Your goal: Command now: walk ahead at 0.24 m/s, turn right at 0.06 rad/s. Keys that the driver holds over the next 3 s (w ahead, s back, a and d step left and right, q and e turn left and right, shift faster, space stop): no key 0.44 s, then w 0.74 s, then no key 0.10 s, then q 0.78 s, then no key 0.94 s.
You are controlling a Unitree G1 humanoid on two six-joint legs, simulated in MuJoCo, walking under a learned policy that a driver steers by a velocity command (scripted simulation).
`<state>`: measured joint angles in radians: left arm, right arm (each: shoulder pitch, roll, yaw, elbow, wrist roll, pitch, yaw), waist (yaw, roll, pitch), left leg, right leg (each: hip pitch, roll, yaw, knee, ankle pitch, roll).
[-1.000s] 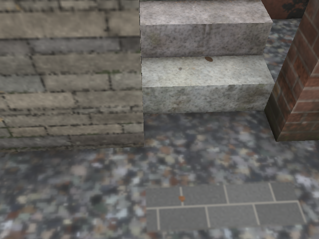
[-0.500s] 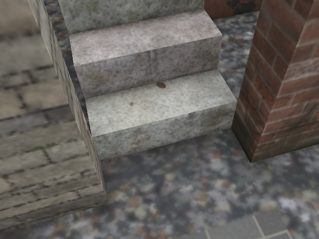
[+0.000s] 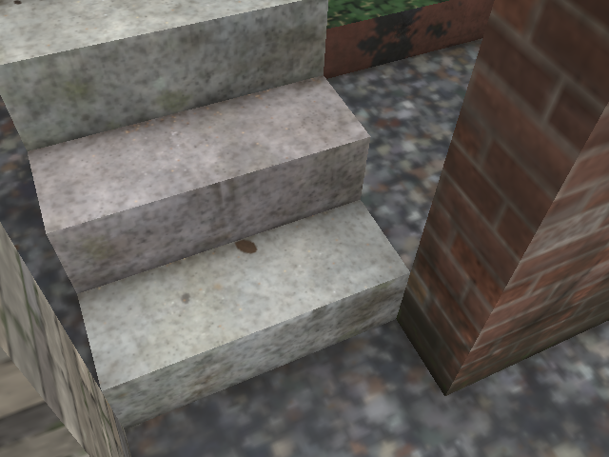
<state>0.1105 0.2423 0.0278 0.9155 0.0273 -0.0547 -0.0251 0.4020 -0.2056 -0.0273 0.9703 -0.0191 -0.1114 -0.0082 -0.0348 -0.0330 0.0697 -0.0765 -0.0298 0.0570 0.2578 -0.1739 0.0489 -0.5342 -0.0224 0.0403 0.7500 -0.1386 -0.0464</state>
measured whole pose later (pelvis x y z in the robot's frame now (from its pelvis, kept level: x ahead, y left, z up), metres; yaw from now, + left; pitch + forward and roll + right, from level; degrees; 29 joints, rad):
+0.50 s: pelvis +0.11 -0.03 -0.01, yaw +1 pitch -2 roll -1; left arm 0.21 0.18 -0.02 1.00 -0.01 0.00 0.04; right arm 0.25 -0.20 -0.01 1.04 -0.03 0.04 -0.06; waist 0.00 0.01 0.04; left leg -0.18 0.01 -0.03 0.49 -0.27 0.00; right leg -0.25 0.05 -0.04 0.44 -0.17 -0.06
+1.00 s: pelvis +0.25 -0.02 -0.01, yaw +1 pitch +2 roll -1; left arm 0.51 0.15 0.02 1.09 0.00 -0.12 0.00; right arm 0.04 -0.21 -0.04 0.88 -0.02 -0.03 0.00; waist 0.05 0.02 0.02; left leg -0.55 0.05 0.05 0.68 -0.14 0.06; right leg 0.03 0.06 -0.04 0.22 -0.28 -0.05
